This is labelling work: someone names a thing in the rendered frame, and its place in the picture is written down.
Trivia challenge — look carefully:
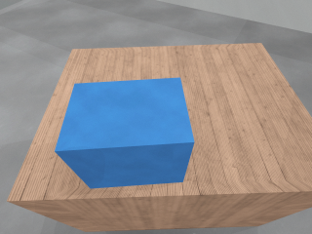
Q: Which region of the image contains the pedestal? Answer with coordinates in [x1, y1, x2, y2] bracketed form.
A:
[7, 43, 312, 232]

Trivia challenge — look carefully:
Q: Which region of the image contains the carton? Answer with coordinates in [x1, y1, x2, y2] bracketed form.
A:
[55, 77, 195, 189]

